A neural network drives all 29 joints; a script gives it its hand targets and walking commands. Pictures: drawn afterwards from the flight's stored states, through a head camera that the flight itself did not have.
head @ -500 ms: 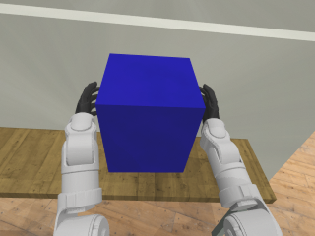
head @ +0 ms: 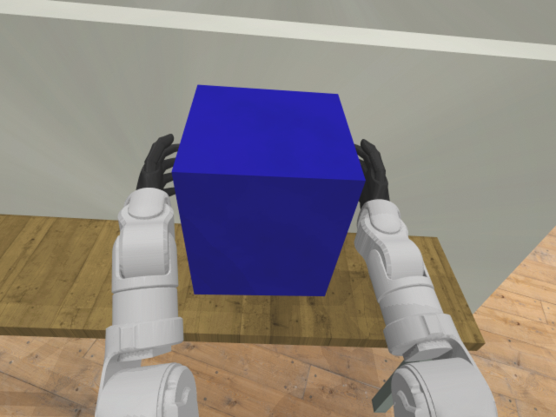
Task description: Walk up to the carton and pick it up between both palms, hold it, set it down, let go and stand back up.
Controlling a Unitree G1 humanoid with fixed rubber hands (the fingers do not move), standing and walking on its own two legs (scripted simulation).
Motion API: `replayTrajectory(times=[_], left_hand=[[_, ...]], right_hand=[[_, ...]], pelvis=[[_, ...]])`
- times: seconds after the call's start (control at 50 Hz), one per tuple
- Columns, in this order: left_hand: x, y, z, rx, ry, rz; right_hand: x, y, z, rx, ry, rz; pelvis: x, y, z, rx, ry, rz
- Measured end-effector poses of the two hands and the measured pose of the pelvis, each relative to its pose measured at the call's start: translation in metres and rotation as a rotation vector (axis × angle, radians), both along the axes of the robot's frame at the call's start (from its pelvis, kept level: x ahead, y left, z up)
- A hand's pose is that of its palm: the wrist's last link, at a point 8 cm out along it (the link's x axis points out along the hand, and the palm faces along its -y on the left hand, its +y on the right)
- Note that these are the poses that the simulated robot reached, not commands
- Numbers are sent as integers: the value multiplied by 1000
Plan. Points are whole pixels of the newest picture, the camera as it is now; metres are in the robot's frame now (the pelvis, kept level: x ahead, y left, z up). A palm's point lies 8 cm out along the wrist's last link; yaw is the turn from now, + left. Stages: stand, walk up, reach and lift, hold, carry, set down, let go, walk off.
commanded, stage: hold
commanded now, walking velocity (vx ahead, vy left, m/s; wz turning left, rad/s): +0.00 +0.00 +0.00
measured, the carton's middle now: (264, 196) +0.40 +0.00 +0.13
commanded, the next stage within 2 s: none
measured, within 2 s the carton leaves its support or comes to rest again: neither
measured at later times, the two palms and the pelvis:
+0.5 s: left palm (159, 195) +0.36 +0.15 +0.17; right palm (376, 204) +0.34 -0.15 +0.16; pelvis +0.00 +0.01 +0.00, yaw +0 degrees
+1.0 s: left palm (153, 197) +0.36 +0.15 +0.17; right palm (371, 201) +0.35 -0.15 +0.16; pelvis +0.01 +0.01 +0.00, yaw +0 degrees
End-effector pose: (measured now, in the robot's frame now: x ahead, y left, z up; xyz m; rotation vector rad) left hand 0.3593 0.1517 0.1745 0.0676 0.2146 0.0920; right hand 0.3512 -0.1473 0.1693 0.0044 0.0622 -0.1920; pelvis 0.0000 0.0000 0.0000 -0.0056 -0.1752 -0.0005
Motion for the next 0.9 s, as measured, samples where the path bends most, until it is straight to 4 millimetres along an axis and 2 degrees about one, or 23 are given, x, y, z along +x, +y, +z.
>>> replayTrajectory(times=[0.16, 0.4, 0.56, 0.72, 0.9], left_hand=[[2, 4, 1, 0, -11, -2], [-3, -2, -10, 25, 8, -18], [-1, -7, -2, 19, -6, -16], [0, -3, -6, 5, 16, 4], [-2, 1, -6, 10, -3, -2]], right_hand=[[2, 4, 4, 7, -10, -2], [-7, -2, -13, 31, 6, -15], [-5, -7, -4, 10, -11, -12], [1, -3, -5, 7, 9, 3], [-1, 1, -3, 15, -13, 0]], pelvis=[[3, -1, 0, -2, -12, 9], [3, 7, 0, -7, -16, 3], [1, 6, 0, -3, -10, -14], [1, 1, 0, -2, -10, -8], [5, 3, 0, -6, -17, 8]])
